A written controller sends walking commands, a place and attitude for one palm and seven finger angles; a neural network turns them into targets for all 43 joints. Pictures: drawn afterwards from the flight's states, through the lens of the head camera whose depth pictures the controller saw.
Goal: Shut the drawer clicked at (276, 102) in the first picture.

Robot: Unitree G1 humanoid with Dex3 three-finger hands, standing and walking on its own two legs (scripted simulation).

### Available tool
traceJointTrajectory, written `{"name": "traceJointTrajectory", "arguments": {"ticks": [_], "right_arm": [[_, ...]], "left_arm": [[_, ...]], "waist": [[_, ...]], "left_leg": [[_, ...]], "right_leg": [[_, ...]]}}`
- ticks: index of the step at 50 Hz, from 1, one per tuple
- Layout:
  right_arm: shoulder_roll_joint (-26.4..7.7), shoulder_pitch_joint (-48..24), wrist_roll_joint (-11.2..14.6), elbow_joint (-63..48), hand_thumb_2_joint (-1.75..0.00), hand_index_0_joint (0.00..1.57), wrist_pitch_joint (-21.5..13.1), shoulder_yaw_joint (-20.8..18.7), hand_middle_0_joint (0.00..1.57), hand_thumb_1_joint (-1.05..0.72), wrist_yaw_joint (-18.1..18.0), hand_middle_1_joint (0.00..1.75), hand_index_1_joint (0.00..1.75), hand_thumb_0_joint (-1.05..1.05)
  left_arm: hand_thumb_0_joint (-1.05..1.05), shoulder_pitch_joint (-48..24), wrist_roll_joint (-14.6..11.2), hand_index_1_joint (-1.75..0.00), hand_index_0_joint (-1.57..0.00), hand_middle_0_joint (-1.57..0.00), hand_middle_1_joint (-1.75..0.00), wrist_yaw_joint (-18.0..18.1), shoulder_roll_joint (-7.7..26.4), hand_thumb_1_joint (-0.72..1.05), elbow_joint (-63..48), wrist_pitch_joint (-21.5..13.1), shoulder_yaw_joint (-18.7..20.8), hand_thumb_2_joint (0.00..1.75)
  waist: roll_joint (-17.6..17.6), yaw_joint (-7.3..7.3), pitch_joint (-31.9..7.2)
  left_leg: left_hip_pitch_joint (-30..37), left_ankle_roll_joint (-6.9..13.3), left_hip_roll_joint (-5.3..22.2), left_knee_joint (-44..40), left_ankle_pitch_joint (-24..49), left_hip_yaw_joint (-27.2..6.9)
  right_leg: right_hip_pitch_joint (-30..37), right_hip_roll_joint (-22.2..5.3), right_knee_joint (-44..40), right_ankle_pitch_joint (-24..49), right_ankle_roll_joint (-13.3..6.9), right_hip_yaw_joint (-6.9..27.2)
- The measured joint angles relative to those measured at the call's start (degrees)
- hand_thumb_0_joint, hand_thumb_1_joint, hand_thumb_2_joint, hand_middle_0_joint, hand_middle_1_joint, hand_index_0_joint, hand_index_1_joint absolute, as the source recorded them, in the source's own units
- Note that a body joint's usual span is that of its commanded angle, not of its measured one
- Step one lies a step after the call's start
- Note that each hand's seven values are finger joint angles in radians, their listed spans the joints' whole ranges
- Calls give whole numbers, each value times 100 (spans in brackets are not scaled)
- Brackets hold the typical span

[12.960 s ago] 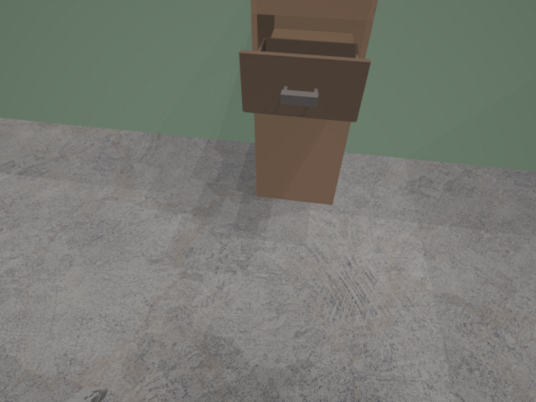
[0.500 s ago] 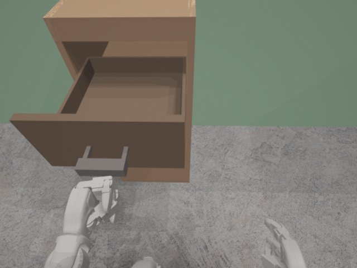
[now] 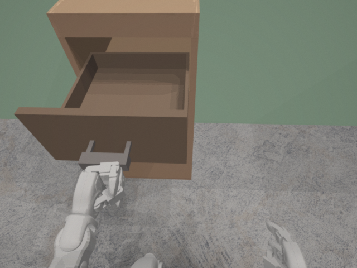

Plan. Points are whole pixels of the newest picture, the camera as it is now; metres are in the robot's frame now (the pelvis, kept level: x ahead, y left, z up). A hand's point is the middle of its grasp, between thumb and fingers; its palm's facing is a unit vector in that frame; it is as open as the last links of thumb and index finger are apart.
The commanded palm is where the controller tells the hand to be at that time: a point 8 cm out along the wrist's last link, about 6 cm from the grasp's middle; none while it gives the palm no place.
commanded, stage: push the drawer shut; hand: left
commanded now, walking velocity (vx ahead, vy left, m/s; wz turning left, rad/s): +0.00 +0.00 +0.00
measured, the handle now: (107, 153) +0.35 +0.17 +0.07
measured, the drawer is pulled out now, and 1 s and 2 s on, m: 0.29 0.17 0.06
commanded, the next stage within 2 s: none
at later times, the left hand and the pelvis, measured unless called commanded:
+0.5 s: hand (125, 165) +0.32 +0.13 +0.06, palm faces -0.06 -1.00 -0.06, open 3.2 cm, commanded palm +0.32 +0.18 +0.07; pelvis -0.03 +0.01 +0.00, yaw +0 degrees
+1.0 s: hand (131, 140) +0.39 +0.12 +0.06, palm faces -0.04 -1.00 -0.05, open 3.1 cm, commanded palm +0.38 +0.18 +0.07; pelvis -0.02 +0.02 +0.00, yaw -1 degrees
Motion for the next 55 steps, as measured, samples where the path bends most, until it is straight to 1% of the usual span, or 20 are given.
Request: {"name": "traceJointTrajectory", "arguments": {"ticks": [7,16,22,31,42,48,55], "right_arm": [[-36,-94,14,152,-90,21,-37,-11,20,-91,-24,30,30,2],[-19,-112,52,314,-90,21,-11,50,20,-91,-63,30,30,2],[-32,-34,63,401,-90,21,18,58,20,-91,-65,30,30,1],[-60,145,29,554,-90,21,74,9,20,-91,-2,30,30,1],[-43,309,-19,649,-90,21,182,-55,20,-91,90,30,30,1],[-29,356,-47,667,-90,21,247,-76,20,-91,129,30,30,1],[-24,378,-59,679,-90,21,314,-73,20,-91,133,30,30,1]], "left_arm": [[1,-538,24,-160,-140,-140,-160,55,1,79,444,-60,-36,94],[1,-1369,24,-160,-141,-140,-160,124,79,79,1223,-45,-17,95],[2,-1954,29,-160,-141,-140,-160,198,108,78,1798,-30,70,94],[2,-2686,106,-160,-140,-140,-160,298,69,78,2580,-146,222,94],[1,-3386,196,-160,-140,-140,-160,315,72,78,3360,-290,451,93],[2,-3652,242,-160,-140,-140,-160,333,84,78,3686,-350,586,93],[2,-4073,277,-160,-140,-140,-160,250,190,76,4178,-449,769,92]], "waist": [[28,17,88],[-8,-42,142],[-16,-112,174],[-27,-190,164],[-45,-257,118],[-52,-286,75],[-74,-337,72]], "left_leg": [[-71,11,-14,13,98,-52],[-68,27,-5,-66,235,-57],[-76,44,7,-123,300,-40],[-160,88,5,-150,320,28],[-298,115,20,-115,278,81],[-356,116,37,-98,253,104],[-461,101,60,-34,230,85]], "right_leg": [[-55,-7,25,72,2,-54],[-69,4,-31,202,10,-57],[-86,16,-95,286,26,-37],[-195,5,-117,330,71,31],[-344,12,-107,324,99,89],[-411,27,-95,313,101,116],[-509,51,-41,293,82,104]]}}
